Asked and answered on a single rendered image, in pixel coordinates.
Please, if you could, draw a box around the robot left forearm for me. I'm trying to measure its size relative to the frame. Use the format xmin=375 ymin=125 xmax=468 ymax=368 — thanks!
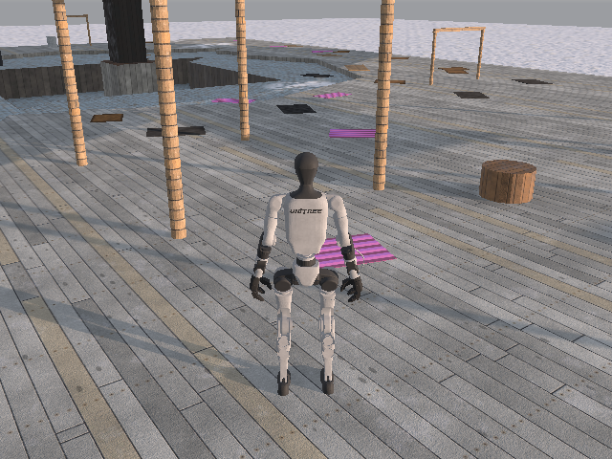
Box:
xmin=252 ymin=231 xmax=272 ymax=278

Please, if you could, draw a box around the left robot hand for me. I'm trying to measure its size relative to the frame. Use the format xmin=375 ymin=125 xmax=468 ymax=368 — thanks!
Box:
xmin=250 ymin=275 xmax=272 ymax=301

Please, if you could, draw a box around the robot torso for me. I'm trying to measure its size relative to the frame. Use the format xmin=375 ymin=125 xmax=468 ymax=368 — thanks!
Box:
xmin=284 ymin=190 xmax=328 ymax=287

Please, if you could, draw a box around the robot right upper arm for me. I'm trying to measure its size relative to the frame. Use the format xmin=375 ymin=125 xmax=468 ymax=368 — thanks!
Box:
xmin=326 ymin=193 xmax=351 ymax=248

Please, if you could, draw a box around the robot left upper arm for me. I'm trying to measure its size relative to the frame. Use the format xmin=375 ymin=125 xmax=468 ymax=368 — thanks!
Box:
xmin=262 ymin=193 xmax=286 ymax=247

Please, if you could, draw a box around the left robot foot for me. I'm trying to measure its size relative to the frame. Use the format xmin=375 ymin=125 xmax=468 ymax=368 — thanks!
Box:
xmin=277 ymin=369 xmax=291 ymax=396

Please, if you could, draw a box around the robot right forearm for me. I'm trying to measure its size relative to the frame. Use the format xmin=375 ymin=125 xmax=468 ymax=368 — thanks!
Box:
xmin=340 ymin=232 xmax=360 ymax=279

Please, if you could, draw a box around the right robot hand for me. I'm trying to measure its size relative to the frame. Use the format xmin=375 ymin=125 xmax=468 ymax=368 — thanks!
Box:
xmin=340 ymin=276 xmax=362 ymax=302

